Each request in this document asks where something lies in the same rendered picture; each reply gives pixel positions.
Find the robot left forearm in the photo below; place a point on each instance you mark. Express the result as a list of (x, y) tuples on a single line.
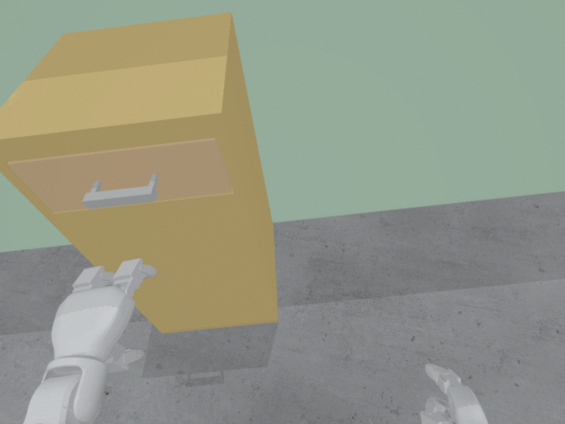
[(70, 392)]

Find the cabinet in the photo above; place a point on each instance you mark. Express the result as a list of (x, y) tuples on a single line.
[(149, 84)]

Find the drawer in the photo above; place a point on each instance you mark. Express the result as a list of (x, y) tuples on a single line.
[(184, 169)]

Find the robot left hand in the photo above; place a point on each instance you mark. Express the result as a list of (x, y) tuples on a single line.
[(91, 320)]

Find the handle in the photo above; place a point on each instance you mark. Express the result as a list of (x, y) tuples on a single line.
[(120, 197)]

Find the robot right hand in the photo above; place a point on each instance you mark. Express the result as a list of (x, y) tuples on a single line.
[(462, 406)]

